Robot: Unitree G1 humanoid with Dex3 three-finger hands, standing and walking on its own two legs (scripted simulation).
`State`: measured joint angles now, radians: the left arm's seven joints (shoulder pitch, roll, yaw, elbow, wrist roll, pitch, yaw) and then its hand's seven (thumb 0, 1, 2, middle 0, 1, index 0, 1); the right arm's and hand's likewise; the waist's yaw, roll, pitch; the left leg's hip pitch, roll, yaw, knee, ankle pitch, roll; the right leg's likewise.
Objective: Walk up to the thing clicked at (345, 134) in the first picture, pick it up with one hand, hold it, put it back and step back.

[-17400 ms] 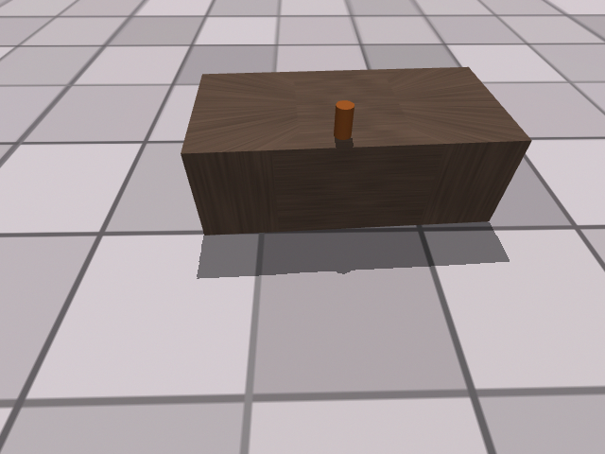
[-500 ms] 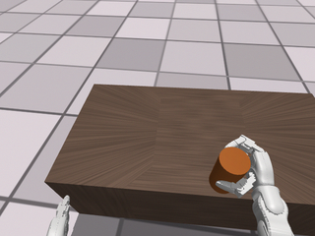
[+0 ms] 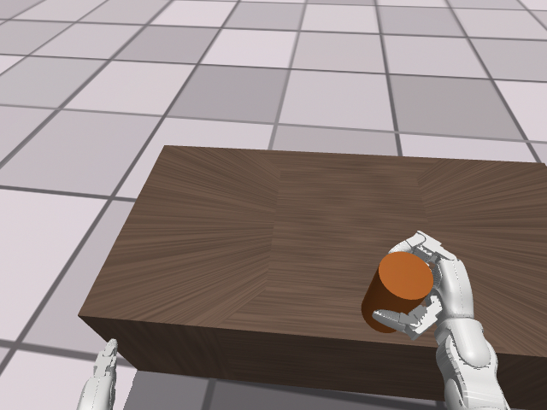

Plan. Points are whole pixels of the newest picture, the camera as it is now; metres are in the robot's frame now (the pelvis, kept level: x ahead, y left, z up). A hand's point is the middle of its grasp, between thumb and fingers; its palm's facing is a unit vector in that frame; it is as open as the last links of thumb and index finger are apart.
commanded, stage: hold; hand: right
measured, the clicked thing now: (393, 294) +0.30 -0.14 +0.03
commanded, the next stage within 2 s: crouch in 0.28 s
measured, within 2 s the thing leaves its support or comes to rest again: neither
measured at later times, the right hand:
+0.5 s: hand (400, 281) +0.32 -0.15 +0.04, palm faces +0.00 +1.00 +0.00, open 10.4 cm
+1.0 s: hand (374, 268) +0.38 -0.14 -0.04, palm faces +0.00 +1.00 +0.02, open 10.4 cm
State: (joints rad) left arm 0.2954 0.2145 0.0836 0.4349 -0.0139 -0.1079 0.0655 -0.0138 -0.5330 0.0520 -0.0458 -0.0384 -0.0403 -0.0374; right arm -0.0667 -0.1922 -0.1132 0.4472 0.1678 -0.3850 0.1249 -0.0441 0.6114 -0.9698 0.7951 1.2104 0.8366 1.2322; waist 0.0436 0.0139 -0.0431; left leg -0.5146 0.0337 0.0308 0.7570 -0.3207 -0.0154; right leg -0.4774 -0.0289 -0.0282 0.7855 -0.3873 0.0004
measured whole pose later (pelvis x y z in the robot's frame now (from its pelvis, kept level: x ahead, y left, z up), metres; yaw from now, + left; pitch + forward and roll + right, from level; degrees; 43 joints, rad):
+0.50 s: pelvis +0.00 +0.00 +0.00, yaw +0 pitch +5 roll +0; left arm 0.30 0.21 0.09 0.42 -0.01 -0.10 0.06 -0.01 -0.52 0.05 -0.05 -0.04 -0.04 -0.04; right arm -0.06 -0.19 -0.11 0.44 0.17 -0.39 0.12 -0.04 0.61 -0.96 0.81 1.19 0.85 1.21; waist 0.04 0.01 -0.05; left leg -0.53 0.03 0.03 0.77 -0.33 -0.02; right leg -0.49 -0.03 -0.03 0.80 -0.40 0.00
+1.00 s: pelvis -0.01 +0.00 -0.05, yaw +1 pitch +15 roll +1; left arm 0.35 0.23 0.13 0.19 0.04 -0.12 0.03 -0.01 -0.51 0.04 -0.05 -0.05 -0.06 -0.04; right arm -0.40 -0.23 -0.24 0.83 0.10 -0.54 0.09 -0.04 0.60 -0.95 0.81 1.19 0.85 1.21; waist 0.13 0.06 -0.09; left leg -0.90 0.03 0.01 1.03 -0.40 -0.02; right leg -0.86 -0.04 -0.04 1.07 -0.48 -0.01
